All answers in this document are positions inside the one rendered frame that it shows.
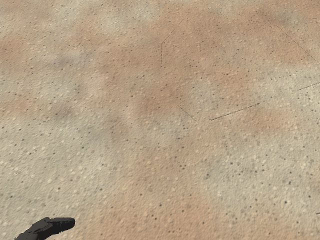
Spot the left robot hand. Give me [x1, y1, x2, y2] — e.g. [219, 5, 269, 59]
[14, 217, 75, 240]

